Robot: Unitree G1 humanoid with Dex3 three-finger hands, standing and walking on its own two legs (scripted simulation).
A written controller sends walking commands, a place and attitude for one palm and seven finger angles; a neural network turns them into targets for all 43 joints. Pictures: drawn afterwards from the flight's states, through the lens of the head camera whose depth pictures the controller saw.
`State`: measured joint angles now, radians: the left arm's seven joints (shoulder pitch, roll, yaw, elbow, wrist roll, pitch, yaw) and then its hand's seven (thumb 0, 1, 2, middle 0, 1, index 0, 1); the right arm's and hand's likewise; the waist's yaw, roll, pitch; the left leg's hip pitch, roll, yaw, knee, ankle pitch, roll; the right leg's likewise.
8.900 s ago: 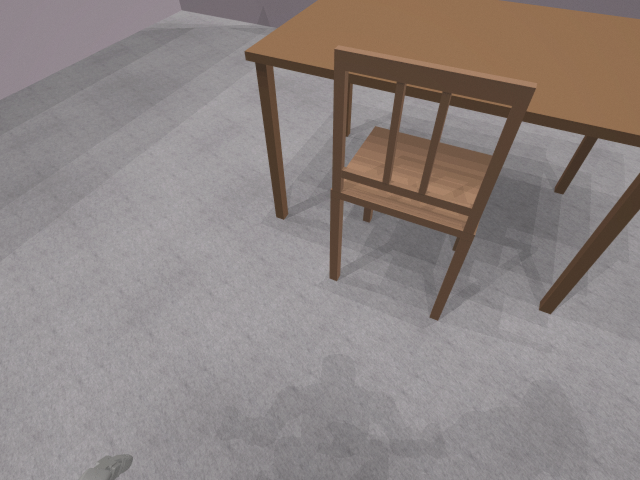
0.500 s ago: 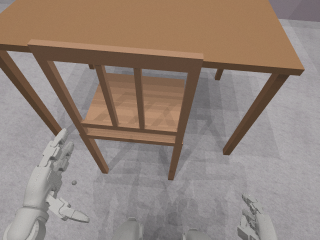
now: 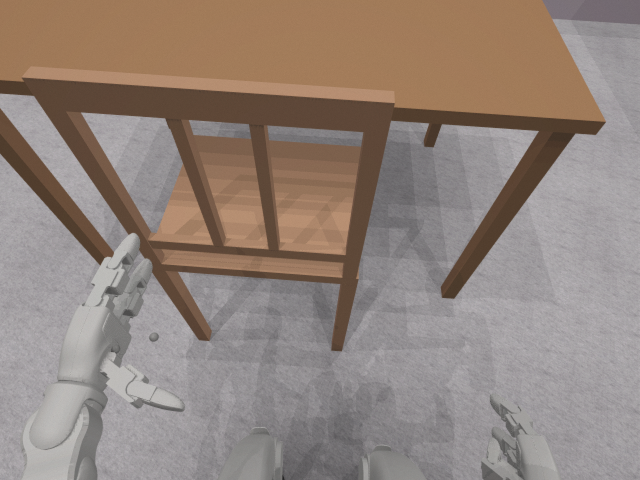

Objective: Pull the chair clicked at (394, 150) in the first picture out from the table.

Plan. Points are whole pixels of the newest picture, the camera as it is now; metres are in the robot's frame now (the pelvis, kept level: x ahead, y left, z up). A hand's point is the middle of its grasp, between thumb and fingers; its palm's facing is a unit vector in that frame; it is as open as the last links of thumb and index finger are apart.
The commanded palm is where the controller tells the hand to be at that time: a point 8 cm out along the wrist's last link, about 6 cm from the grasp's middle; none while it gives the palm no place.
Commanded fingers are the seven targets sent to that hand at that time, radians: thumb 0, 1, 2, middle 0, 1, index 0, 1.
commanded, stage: aim the fingers beside a spindle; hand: left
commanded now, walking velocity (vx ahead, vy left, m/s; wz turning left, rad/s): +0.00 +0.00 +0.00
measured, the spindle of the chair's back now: (202, 190) +0.52 +0.20 +0.00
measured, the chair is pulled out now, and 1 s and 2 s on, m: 0.00 0.00 0.00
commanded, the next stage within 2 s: push the fingers through the gap in 1.56 s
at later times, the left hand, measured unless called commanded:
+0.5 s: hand (184, 301) +0.33 +0.18 +0.02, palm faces -0.07 -1.00 -0.06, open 16.9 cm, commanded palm +0.31 +0.24 +0.01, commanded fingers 0.00 -0.50 0.30 -0.06 -0.08 -0.06 -0.08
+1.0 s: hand (203, 274) +0.38 +0.17 -0.01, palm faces -0.06 -1.00 -0.06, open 16.9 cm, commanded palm +0.35 +0.23 +0.00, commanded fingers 0.00 -0.50 0.30 -0.06 -0.08 -0.06 -0.08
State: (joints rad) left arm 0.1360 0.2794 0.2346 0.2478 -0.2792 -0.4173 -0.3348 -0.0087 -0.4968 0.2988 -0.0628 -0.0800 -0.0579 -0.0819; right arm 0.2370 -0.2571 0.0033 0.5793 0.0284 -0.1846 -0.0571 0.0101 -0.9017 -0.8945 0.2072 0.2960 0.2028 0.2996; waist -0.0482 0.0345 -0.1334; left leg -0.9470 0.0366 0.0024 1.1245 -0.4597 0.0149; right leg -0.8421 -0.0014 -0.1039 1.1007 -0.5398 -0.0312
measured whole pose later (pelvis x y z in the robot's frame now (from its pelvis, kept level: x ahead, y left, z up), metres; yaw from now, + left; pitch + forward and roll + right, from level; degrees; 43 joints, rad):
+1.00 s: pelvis -0.01 +0.00 -0.03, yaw -1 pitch +22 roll -2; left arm -0.34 0.29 0.24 0.65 -0.18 -0.47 -0.25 -0.01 -0.50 0.30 -0.06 -0.08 -0.06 -0.08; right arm 0.23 -0.26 0.01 0.62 0.01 -0.07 -0.02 0.01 -0.90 -0.89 0.21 0.30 0.20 0.30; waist -0.07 0.03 -0.14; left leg -1.15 0.04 0.01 1.26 -0.49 0.02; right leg -1.06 0.00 -0.09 1.25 -0.58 -0.04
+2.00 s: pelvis -0.01 +0.00 -0.03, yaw -1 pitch +22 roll -3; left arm -0.42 0.30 0.25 0.70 -0.17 -0.47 -0.23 -0.01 -0.50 0.30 -0.06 -0.08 -0.06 -0.08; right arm 0.23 -0.26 0.01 0.62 0.01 -0.05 -0.02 0.01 -0.90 -0.89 0.21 0.30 0.20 0.30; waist -0.08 0.04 -0.14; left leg -1.17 0.04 0.01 1.27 -0.49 0.02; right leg -1.07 0.00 -0.09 1.26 -0.57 -0.03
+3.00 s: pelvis -0.01 +0.01 -0.04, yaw -3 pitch +27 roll -4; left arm -0.76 0.41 0.37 1.01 -0.11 -0.48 -0.24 -0.01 -0.50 0.30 -0.06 -0.08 -0.06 -0.08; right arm 0.31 -0.26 0.01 0.64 -0.02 0.06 0.01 0.00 -0.90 -0.89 0.21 0.30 0.20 0.30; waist -0.15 0.05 -0.14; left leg -1.27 0.06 0.01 1.30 -0.50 0.03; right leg -1.17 0.01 -0.09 1.27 -0.57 -0.02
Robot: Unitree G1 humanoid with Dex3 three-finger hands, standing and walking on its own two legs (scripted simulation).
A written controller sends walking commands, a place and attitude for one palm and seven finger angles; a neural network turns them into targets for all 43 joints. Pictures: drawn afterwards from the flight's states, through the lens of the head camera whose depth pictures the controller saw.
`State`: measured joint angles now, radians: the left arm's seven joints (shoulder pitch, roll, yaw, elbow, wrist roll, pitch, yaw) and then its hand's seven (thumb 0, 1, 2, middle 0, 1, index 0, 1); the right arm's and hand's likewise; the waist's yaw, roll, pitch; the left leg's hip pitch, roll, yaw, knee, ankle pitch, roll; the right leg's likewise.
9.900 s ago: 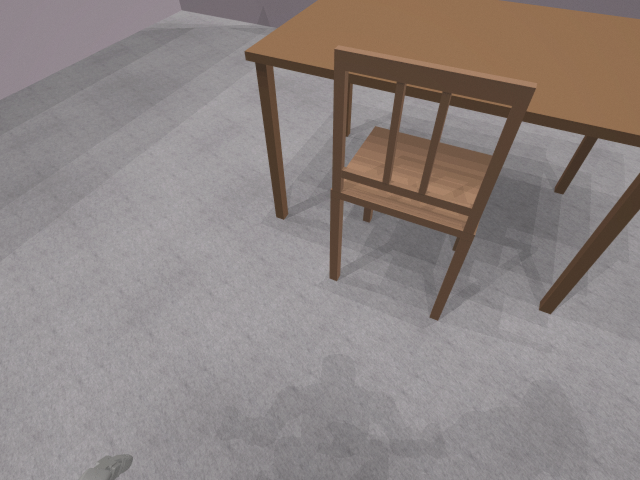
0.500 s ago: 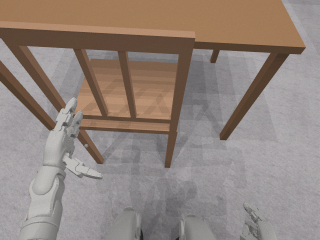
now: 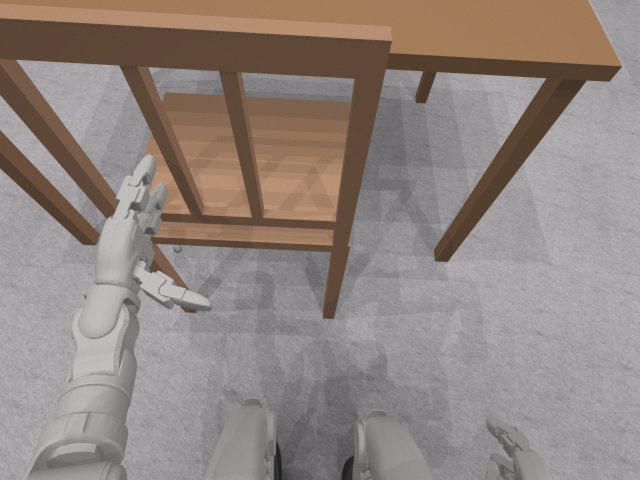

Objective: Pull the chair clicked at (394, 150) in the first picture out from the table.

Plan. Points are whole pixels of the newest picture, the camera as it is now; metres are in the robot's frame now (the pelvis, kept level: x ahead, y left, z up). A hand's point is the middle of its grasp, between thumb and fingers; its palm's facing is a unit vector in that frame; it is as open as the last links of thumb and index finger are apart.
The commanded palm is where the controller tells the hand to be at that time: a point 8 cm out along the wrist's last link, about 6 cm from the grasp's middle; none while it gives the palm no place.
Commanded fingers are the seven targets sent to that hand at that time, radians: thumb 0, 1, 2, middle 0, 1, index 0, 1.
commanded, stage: aim the fingers beside a spindle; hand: left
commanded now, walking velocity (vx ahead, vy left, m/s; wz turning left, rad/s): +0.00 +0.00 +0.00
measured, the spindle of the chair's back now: (172, 152) +0.53 +0.20 +0.03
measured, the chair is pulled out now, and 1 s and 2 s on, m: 0.00 0.00 0.00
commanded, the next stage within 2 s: push the fingers through the gap in 0.56 s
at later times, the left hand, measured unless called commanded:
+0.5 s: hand (176, 256) +0.37 +0.18 +0.03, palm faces -0.06 -1.00 -0.05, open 16.9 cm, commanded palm +0.35 +0.24 +0.03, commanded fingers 0.00 -0.50 0.30 -0.06 -0.08 -0.06 -0.08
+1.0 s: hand (178, 235) +0.40 +0.18 +0.03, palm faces -0.05 -1.00 -0.06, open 16.9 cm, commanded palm +0.39 +0.23 +0.03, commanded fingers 0.00 -0.50 0.30 -0.06 -0.08 -0.06 -0.08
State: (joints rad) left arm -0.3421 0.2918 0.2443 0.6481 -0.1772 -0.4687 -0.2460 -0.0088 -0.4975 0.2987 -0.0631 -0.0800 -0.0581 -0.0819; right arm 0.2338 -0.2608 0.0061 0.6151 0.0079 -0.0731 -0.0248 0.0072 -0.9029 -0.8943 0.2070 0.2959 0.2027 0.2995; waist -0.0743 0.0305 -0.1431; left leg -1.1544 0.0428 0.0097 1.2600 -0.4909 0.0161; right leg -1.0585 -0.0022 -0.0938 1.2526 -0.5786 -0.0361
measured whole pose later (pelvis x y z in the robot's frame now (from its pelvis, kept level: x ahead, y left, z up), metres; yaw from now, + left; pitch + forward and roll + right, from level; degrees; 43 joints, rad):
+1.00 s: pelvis +0.00 +0.01 +0.00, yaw +0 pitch +22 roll -3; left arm -0.42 0.30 0.25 0.70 -0.17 -0.47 -0.23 -0.01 -0.50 0.30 -0.06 -0.08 -0.06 -0.08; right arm 0.23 -0.26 0.01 0.62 0.01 -0.05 -0.02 0.01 -0.90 -0.89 0.21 0.30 0.20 0.30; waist -0.08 0.04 -0.14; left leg -1.17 0.04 0.01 1.27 -0.49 0.02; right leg -1.07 0.00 -0.09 1.26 -0.57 -0.03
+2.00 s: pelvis +0.00 +0.01 -0.01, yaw -2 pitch +27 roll -4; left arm -0.76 0.41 0.37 1.01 -0.11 -0.48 -0.24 -0.01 -0.50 0.30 -0.06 -0.08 -0.06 -0.08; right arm 0.31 -0.26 0.01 0.64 -0.02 0.06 0.01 0.00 -0.90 -0.89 0.21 0.30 0.20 0.30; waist -0.15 0.05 -0.14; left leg -1.27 0.06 0.01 1.30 -0.50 0.03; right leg -1.17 0.01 -0.09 1.27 -0.57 -0.02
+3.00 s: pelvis +0.00 +0.01 -0.01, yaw -2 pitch +27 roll -4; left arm -0.74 0.42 0.36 1.01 -0.11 -0.48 -0.21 0.00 0.00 0.51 -0.44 -1.29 -0.40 -1.29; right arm 0.30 -0.25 0.01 0.64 -0.02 0.07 0.02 0.00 -0.90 -0.89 0.21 0.30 0.20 0.30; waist -0.15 0.04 -0.14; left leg -1.26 0.06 0.01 1.30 -0.51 0.03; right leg -1.15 0.02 -0.09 1.26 -0.57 -0.02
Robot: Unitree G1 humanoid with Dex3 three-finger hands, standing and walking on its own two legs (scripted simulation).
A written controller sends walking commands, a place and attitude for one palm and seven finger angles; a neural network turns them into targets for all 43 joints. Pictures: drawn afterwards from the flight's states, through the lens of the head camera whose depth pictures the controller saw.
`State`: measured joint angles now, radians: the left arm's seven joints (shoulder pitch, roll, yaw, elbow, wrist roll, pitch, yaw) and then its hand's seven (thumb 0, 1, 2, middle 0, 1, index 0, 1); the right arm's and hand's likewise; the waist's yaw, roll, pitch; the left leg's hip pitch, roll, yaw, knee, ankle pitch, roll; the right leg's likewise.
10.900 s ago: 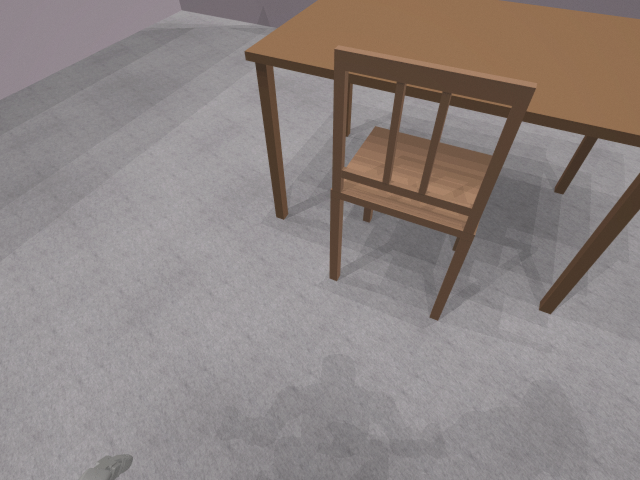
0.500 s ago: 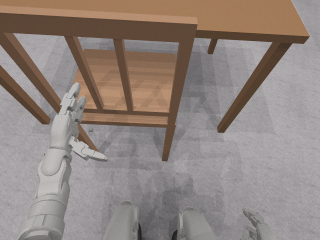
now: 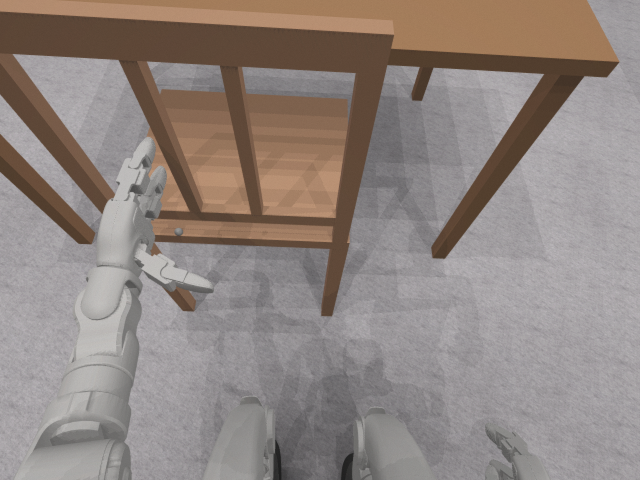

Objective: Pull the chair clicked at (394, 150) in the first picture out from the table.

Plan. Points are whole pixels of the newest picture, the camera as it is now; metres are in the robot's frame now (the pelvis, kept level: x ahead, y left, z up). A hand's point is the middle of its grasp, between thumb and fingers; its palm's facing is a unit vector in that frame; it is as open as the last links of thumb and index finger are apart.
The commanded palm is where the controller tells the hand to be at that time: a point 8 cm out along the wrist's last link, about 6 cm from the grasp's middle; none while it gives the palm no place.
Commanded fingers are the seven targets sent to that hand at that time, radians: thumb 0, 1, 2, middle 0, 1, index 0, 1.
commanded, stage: push the fingers through the gap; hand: left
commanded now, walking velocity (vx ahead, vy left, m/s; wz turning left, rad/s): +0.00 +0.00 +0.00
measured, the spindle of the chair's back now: (171, 149) +0.53 +0.20 +0.04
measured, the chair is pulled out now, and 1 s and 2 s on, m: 0.00 0.00 0.00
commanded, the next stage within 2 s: hook a spindle and tug to test in 1.26 s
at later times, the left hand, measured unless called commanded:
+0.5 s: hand (183, 196) +0.46 +0.18 +0.03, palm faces -0.04 -1.00 -0.05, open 16.9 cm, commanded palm +0.44 +0.22 +0.03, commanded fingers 0.00 -0.50 0.30 -0.06 -0.08 -0.06 -0.08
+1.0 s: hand (189, 173) +0.49 +0.17 +0.03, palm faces -0.04 -1.00 -0.04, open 16.9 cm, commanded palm +0.47 +0.22 +0.03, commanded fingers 0.00 -0.50 0.30 -0.06 -0.08 -0.06 -0.08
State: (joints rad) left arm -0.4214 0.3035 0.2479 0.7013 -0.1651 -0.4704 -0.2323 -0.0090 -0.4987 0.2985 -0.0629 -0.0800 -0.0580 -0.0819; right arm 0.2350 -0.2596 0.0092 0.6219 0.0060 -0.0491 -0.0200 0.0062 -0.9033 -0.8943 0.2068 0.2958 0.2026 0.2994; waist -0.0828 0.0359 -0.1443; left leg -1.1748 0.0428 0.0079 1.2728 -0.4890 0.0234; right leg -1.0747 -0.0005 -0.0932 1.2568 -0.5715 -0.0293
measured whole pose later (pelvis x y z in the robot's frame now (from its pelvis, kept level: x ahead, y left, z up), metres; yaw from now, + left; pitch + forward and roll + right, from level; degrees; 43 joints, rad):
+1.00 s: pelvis +0.00 +0.01 -0.01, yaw -2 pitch +27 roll -4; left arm -0.76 0.41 0.37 1.01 -0.11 -0.48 -0.24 -0.01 -0.50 0.30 -0.06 -0.08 -0.06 -0.08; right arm 0.31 -0.26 0.01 0.64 -0.02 0.06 0.01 0.00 -0.90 -0.89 0.21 0.30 0.20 0.30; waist -0.15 0.05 -0.14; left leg -1.27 0.06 0.01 1.30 -0.50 0.03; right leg -1.17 0.01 -0.09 1.27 -0.57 -0.02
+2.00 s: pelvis +0.01 +0.01 -0.01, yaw -2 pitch +27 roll -4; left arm -0.74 0.42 0.36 1.01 -0.11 -0.48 -0.21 0.00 0.00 0.51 -0.44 -1.29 -0.40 -1.29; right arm 0.30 -0.25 0.01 0.64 -0.02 0.07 0.02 0.00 -0.90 -0.89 0.21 0.30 0.20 0.30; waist -0.15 0.04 -0.14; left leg -1.26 0.06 0.01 1.30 -0.51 0.03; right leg -1.15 0.02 -0.09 1.26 -0.57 -0.02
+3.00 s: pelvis +0.03 +0.01 +0.01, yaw -1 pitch +24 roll -2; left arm -0.45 0.30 0.29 0.70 -0.14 -0.45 -0.17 0.01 0.76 0.80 -0.41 -1.38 -0.39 -1.44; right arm 0.26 -0.24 0.00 0.60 0.00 0.06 0.02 0.00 -0.90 -0.89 0.21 0.30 0.20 0.30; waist -0.11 0.03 -0.14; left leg -1.12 0.04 0.03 1.21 -0.52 0.03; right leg -1.02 0.01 -0.06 1.18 -0.59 -0.01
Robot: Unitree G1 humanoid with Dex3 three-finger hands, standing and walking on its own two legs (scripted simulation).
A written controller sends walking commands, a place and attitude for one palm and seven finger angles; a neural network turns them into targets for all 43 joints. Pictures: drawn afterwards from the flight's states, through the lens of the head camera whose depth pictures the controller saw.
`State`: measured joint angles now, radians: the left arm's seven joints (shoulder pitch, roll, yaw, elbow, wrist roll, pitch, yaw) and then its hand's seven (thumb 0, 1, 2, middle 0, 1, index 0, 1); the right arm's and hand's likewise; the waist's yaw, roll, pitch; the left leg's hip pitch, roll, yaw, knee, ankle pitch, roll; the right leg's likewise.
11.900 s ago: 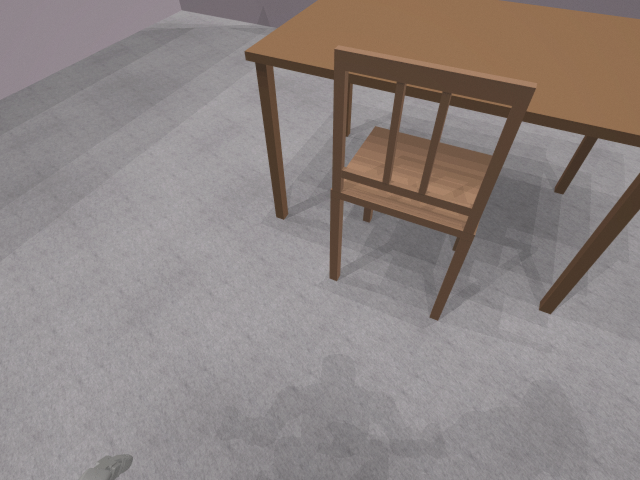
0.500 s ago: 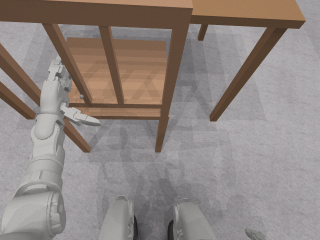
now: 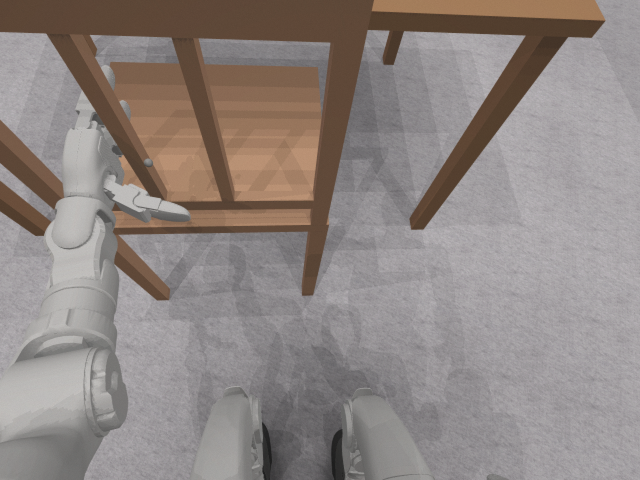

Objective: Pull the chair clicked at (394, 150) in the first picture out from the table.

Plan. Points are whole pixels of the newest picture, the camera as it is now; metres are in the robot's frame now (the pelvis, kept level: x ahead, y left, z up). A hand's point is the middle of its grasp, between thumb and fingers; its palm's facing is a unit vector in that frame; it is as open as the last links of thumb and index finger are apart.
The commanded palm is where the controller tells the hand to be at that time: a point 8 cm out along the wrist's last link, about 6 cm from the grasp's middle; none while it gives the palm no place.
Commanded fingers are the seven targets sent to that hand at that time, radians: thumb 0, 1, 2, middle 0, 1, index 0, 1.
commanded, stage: push the fingers through the gap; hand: left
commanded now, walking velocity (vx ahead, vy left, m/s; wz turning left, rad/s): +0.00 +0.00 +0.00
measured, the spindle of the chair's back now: (124, 135) +0.52 +0.21 +0.05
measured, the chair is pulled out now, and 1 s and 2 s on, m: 0.00 0.00 0.03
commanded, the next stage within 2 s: hook a spindle and tug to test in 0.26 s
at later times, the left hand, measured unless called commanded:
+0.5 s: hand (145, 165) +0.49 +0.19 +0.03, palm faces -0.01 -1.00 -0.03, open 16.8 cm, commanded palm +0.46 +0.23 +0.03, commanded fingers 0.00 -0.50 0.30 -0.20 -0.52 -0.20 -0.52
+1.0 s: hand (144, 161) +0.49 +0.19 +0.04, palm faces +0.02 -1.00 -0.04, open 10.3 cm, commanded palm +0.46 +0.22 +0.03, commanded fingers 0.00 0.51 0.73 -0.50 -1.45 -0.50 -1.45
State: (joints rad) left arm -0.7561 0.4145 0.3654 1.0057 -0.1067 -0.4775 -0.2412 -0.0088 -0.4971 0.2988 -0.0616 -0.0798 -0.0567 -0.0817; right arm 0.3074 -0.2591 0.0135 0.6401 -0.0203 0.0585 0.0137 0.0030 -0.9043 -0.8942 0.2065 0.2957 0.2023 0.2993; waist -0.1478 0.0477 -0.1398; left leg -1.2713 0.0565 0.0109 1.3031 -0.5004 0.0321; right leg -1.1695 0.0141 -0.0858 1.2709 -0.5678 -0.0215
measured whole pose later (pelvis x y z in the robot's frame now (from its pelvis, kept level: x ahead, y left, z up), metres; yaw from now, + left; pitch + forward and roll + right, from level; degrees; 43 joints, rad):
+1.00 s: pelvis +0.00 +0.00 +0.00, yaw +0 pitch +27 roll -4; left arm -0.74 0.42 0.36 1.01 -0.11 -0.48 -0.21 0.00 0.00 0.51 -0.44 -1.29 -0.40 -1.29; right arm 0.30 -0.25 0.01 0.64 -0.02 0.07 0.02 0.00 -0.90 -0.89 0.21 0.30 0.20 0.30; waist -0.15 0.04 -0.14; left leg -1.26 0.06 0.01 1.30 -0.51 0.03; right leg -1.15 0.02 -0.09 1.26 -0.57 -0.02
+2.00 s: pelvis +0.03 +0.00 +0.02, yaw +0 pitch +24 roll -2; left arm -0.45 0.30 0.29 0.70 -0.14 -0.45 -0.17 0.01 0.76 0.80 -0.41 -1.38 -0.39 -1.44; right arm 0.26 -0.24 0.00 0.60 0.00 0.06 0.02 0.00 -0.90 -0.89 0.21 0.30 0.20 0.30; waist -0.11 0.03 -0.14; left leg -1.12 0.04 0.03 1.21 -0.52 0.03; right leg -1.02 0.01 -0.06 1.18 -0.59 -0.01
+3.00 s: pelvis -0.05 +0.01 +0.11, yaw +0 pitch +3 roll -1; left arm -0.52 0.17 0.01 1.09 -0.07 -0.23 0.09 0.02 0.72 0.79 -0.29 -1.17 -0.49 -1.45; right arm 0.22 -0.27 -0.01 0.77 0.05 -0.04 -0.14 0.01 -0.90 -0.89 0.21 0.30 0.20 0.30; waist -0.05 0.02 0.11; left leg -0.48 0.01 0.09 0.57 -0.14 0.06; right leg -0.46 -0.01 -0.01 0.68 -0.38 0.00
